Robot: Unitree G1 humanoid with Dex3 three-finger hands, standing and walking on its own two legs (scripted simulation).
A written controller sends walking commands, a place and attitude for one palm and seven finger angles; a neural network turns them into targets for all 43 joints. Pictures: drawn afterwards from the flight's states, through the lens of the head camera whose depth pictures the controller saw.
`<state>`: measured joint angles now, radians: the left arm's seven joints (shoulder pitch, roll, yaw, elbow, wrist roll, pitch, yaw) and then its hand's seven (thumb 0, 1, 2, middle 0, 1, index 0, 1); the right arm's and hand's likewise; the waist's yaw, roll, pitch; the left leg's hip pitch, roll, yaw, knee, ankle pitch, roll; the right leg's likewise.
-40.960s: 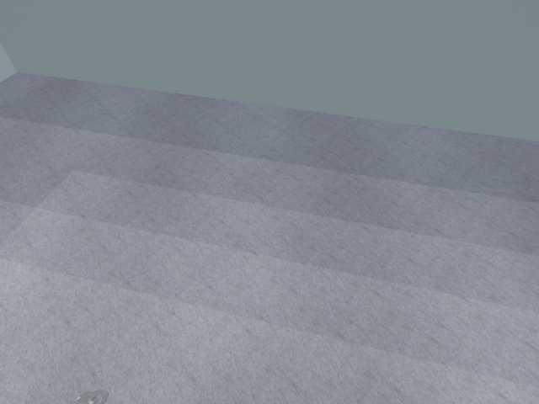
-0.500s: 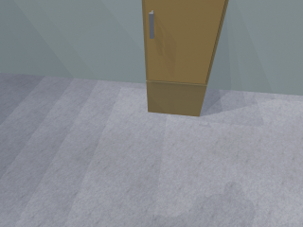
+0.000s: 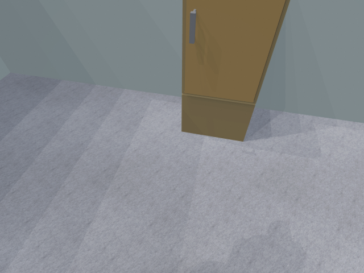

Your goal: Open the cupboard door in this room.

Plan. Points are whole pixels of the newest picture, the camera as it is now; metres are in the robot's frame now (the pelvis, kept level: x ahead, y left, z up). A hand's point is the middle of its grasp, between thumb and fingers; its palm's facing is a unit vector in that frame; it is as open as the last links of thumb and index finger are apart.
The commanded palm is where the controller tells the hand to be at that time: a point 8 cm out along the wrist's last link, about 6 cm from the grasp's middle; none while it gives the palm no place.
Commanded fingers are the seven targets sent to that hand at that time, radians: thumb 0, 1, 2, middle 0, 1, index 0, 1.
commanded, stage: stand and wait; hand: left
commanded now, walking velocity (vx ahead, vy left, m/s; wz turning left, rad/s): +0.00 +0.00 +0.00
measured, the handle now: (193, 26) +1.16 +0.03 +0.04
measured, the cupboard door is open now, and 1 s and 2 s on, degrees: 0 0 0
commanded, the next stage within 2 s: look at it before walking up in 0.04 s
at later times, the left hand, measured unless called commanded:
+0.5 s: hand out of the picture -0.01 +0.18 -0.18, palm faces +0.03 -0.98 -0.18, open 7.4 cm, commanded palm none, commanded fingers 0.00 0.90 0.90 -0.20 -0.30 -0.20 -0.30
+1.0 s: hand out of the picture +0.01 +0.19 -0.18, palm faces -0.02 -0.99 -0.17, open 7.4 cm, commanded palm none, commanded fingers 0.00 0.90 0.90 -0.20 -0.30 -0.20 -0.30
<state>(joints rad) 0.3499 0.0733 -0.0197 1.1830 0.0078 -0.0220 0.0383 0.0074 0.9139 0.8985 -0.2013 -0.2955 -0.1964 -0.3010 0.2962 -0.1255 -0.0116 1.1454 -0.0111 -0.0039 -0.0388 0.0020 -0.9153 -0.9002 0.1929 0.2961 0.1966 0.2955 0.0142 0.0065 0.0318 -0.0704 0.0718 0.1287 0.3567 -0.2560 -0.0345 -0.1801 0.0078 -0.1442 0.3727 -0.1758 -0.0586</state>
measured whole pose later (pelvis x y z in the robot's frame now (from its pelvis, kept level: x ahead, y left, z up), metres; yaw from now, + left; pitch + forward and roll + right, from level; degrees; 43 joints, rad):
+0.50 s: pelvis +0.01 +0.01 +0.00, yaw +0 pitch -1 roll +0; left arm 0.30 0.12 0.00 1.15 0.01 -0.02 0.05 0.01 0.92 0.90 -0.20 -0.30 -0.20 -0.30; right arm 0.35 -0.09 -0.01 1.17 -0.01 -0.01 -0.04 0.00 -0.91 -0.90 0.19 0.30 0.20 0.30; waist 0.00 0.01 0.03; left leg -0.08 0.06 0.14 0.37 -0.28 -0.02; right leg -0.19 -0.01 -0.13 0.40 -0.19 -0.04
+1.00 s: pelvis +0.03 +0.03 -0.01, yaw -4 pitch -1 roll +1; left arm 0.33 0.13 0.03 1.13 0.03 0.02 0.00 0.01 0.91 0.90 -0.20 -0.30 -0.19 -0.30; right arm 0.33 -0.14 -0.04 1.11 -0.03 -0.02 -0.03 0.00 -0.91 -0.90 0.20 0.30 0.20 0.30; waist 0.00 0.00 0.02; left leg -0.04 0.04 0.21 0.41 -0.35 0.01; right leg -0.32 -0.04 -0.09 0.74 -0.38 -0.02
